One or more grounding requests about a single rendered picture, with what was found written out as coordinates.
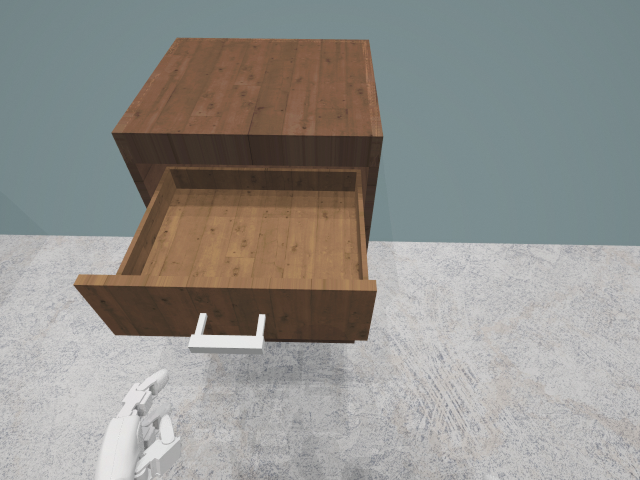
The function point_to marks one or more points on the handle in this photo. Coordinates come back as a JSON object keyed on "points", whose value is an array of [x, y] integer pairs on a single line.
{"points": [[227, 344]]}

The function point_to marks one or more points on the robot left hand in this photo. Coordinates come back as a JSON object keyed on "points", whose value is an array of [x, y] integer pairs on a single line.
{"points": [[129, 450]]}

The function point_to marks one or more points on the drawer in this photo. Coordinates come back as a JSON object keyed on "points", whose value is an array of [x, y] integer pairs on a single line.
{"points": [[238, 242]]}

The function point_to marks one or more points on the cabinet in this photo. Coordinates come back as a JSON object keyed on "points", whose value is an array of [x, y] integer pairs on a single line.
{"points": [[257, 103]]}

